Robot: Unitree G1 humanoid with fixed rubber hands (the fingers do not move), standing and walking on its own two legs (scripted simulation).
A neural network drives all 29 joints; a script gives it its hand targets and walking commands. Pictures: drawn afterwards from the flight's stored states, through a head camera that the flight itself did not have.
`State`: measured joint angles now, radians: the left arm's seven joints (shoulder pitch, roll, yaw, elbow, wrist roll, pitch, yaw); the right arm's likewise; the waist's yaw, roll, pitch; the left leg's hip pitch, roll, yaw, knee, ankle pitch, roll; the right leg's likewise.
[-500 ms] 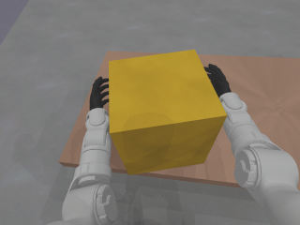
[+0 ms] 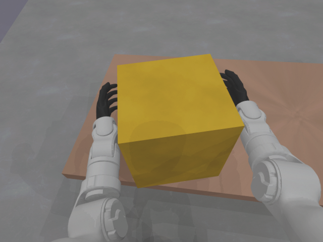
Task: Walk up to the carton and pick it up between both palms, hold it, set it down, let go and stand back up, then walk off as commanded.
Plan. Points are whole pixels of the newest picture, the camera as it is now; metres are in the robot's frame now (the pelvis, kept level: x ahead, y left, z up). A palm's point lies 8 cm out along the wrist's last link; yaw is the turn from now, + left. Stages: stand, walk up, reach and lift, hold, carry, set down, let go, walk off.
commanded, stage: set down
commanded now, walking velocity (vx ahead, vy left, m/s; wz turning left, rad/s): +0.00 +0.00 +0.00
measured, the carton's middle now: (171, 124) +0.40 +0.06 +0.02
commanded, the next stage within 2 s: none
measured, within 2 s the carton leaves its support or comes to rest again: neither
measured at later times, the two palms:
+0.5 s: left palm (109, 121) +0.36 +0.22 +0.06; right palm (243, 94) +0.48 -0.13 +0.08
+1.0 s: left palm (111, 140) +0.33 +0.21 +0.03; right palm (268, 114) +0.44 -0.20 +0.05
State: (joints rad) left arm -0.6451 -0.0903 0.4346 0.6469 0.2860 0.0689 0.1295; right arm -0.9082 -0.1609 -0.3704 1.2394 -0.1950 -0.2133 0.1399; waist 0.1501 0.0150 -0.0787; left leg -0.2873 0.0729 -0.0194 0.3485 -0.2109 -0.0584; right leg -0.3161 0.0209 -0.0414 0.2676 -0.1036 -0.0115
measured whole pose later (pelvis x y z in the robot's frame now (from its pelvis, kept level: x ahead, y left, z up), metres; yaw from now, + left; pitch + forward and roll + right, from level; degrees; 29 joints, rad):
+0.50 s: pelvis +0.00 +0.00 +0.00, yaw +0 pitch +15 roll -1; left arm -0.65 -0.06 0.19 0.77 0.01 0.01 0.23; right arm -1.03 -0.36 -0.02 1.45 0.21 -0.20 0.09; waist 0.24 0.03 -0.16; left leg -0.44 0.07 -0.02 0.38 -0.21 -0.06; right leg -0.45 0.02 -0.04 0.27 -0.08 -0.01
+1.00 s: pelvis -0.01 +0.00 +0.00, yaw +0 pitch +15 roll -1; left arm -0.51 -0.04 0.16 0.78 -0.04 -0.06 0.21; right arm -0.81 -0.48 0.15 1.32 0.38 -0.29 0.17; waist 0.21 0.05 -0.17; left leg -0.45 0.08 -0.02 0.39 -0.20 -0.06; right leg -0.47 0.03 -0.04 0.27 -0.07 -0.01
